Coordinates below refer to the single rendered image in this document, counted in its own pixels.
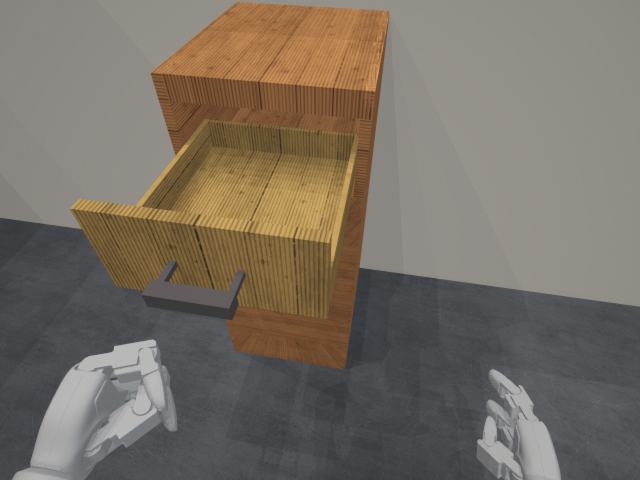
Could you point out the drawer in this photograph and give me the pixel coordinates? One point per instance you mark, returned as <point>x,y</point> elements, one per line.
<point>268,200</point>

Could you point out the left robot hand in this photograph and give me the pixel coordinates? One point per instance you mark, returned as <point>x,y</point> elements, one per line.
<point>70,438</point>

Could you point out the right robot hand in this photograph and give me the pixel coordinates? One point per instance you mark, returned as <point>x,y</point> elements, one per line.
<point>528,453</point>

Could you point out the handle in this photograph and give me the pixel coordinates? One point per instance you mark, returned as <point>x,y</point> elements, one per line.
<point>216,303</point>

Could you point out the cabinet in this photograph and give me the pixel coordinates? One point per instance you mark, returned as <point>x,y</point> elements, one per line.
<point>306,67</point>

